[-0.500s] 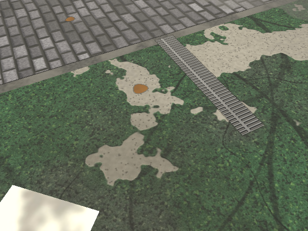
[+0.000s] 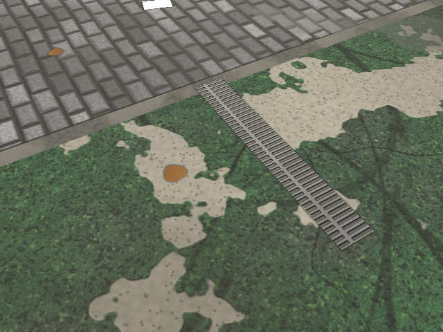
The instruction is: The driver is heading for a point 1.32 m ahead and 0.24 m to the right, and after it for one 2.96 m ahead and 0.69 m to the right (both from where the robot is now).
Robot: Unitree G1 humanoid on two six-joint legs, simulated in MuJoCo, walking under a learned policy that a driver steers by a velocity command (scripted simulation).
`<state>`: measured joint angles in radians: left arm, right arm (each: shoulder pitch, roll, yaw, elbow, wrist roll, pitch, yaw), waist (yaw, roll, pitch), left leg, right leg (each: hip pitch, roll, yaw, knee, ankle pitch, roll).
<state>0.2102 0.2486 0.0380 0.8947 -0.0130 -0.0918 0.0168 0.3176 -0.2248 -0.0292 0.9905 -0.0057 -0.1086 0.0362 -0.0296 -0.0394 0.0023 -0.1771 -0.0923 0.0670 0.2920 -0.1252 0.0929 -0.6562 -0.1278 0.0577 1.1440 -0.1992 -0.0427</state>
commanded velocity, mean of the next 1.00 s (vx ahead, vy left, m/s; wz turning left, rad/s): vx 0.50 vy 0.00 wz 0.00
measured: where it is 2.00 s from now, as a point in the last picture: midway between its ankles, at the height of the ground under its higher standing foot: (229, 184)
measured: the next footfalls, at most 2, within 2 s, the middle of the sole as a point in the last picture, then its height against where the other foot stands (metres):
right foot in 0.30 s outside the picture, level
left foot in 0.88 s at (201, 288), level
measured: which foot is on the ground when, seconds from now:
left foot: down 0.00-0.30, up 0.32-0.86, down 0.88-1.00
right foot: up 0.00-0.28, down 0.30-0.90, up 0.92-1.00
